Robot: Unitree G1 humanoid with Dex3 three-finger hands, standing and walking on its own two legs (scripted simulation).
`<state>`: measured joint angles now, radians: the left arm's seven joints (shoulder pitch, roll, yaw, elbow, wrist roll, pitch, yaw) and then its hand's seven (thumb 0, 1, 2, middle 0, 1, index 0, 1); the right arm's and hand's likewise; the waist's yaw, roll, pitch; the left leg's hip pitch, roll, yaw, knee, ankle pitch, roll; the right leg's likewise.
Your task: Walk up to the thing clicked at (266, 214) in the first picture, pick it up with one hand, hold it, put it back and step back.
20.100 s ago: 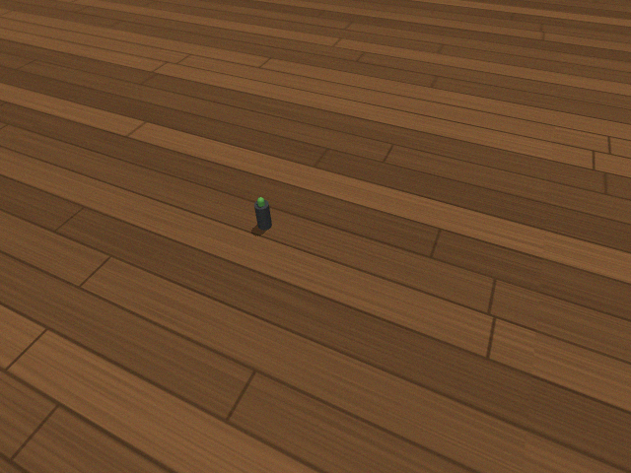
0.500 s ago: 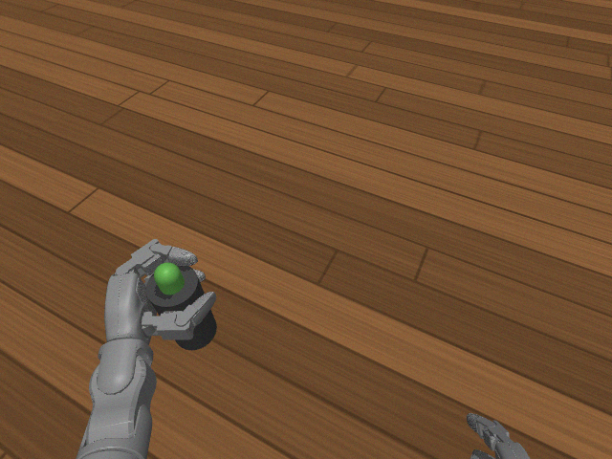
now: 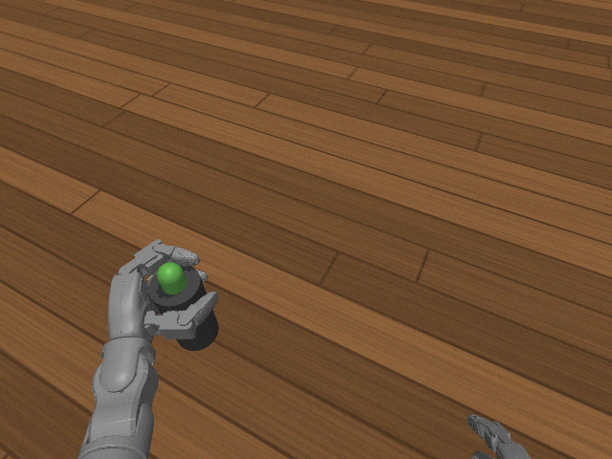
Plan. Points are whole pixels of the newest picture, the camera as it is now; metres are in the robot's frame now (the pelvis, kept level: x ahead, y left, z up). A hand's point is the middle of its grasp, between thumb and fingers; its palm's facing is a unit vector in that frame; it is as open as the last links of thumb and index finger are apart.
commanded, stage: crouch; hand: left
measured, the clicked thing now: (184, 303) +0.34 +0.18 +0.02
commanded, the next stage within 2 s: lower in 1.80 s
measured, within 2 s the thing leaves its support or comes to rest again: neither
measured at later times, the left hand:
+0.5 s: hand (210, 332) +0.37 +0.18 -0.15, palm faces +0.12 -0.99 +0.00, open 7.2 cm
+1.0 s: hand (224, 365) +0.39 +0.20 -0.37, palm faces +0.16 -0.99 -0.02, open 7.2 cm
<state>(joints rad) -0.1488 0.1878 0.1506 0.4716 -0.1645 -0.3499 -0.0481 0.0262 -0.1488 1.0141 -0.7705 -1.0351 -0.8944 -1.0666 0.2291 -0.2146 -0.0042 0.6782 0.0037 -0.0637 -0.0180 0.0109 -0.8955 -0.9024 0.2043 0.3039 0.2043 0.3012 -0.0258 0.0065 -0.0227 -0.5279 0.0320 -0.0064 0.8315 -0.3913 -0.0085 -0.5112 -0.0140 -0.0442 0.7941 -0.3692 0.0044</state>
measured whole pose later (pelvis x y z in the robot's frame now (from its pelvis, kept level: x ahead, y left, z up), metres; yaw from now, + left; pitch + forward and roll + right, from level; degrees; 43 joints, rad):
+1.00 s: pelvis -0.08 +0.00 -0.33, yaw -3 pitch +33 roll -4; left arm -0.72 0.41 0.45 1.17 -0.06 -0.80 -0.10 0.03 -0.15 1.01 -0.78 -1.02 -1.00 -1.12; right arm 0.10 -0.26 0.03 0.73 -0.12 -0.04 0.10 0.01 -0.91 -0.91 0.20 0.30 0.20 0.30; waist -0.16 -0.03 -0.12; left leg -2.05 0.02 -0.08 2.15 -0.67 -0.01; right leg -2.01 -0.03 -0.07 2.09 -0.65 -0.01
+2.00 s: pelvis -0.09 +0.01 -0.43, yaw -9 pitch +24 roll -11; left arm -0.78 0.65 0.54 1.27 -0.04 -0.83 -0.09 0.03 -0.15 1.02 -0.79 -1.01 -1.01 -1.11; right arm 0.03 -0.33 0.24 0.67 -0.23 0.02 0.14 0.00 -0.90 -0.90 0.21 0.30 0.21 0.30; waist -0.26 -0.11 0.11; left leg -2.28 0.01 -0.20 2.52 -0.68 0.00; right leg -2.19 -0.01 -0.15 2.37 -0.61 0.02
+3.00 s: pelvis -0.09 +0.03 -0.44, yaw -15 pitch +16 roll -18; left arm -0.80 0.90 0.51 1.50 -0.05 -1.02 0.00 0.03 -0.15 1.02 -0.80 -1.00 -1.01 -1.11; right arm -0.13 -0.36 0.51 0.58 -0.35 0.04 0.13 0.00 -0.90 -0.90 0.21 0.30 0.21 0.30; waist -0.30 -0.27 0.30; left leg -2.23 0.01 -0.34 2.63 -0.71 0.01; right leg -2.09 0.04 -0.26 2.36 -0.59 0.06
